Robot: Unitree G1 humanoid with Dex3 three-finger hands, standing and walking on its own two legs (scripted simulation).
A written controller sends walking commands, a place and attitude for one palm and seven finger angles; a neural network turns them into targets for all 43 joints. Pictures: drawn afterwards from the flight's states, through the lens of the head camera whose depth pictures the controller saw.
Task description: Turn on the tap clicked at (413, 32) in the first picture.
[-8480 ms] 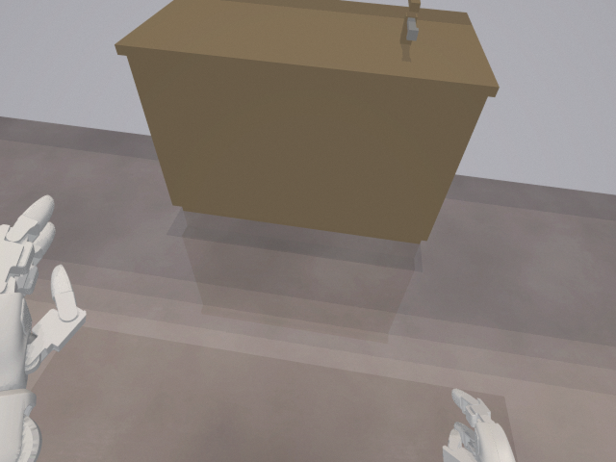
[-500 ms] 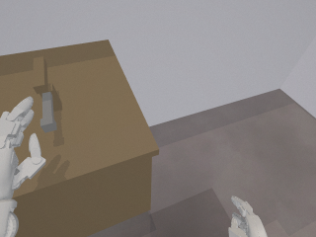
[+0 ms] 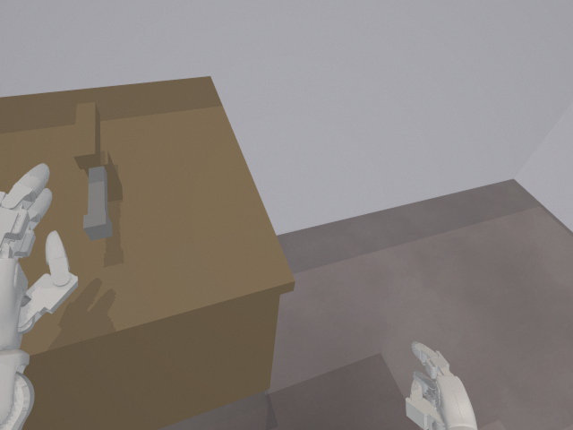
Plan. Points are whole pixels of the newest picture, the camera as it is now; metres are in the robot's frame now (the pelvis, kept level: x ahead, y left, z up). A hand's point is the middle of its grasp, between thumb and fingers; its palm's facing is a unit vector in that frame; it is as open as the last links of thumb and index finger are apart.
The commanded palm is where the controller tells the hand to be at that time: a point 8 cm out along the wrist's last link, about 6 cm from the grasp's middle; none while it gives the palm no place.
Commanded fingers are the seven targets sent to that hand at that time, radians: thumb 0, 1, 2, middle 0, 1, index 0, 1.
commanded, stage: come to a stop and stand still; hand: left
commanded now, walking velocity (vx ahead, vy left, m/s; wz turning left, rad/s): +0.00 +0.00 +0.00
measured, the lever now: (98, 225) +0.34 +0.30 +0.08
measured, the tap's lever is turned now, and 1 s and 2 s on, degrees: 0 0 0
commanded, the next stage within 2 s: look again from close up in 0.06 s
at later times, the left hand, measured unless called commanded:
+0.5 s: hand (64, 279) +0.22 +0.25 +0.16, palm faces +0.40 -0.85 -0.34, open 7.4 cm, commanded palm +0.16 +0.29 +0.17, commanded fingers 0.00 0.90 0.90 -0.20 -0.30 -0.20 -0.30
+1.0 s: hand (59, 315) +0.19 +0.25 +0.15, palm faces +0.58 -0.77 -0.27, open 7.4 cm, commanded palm +0.14 +0.27 +0.16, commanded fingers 0.00 0.90 0.90 -0.20 -0.30 -0.20 -0.30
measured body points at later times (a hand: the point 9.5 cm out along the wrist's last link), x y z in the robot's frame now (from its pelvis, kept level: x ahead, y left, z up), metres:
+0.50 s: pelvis +0.00 +0.01 +0.00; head +0.01 +0.03 +0.45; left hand +0.19 +0.30 +0.18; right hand +0.18 -0.22 -0.07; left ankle +0.01 +0.08 -0.74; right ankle +0.01 -0.13 -0.74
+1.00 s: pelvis -0.01 -0.05 -0.02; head -0.02 -0.06 +0.43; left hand +0.15 +0.28 +0.16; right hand +0.20 -0.27 -0.10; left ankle +0.01 +0.08 -0.74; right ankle +0.01 -0.13 -0.74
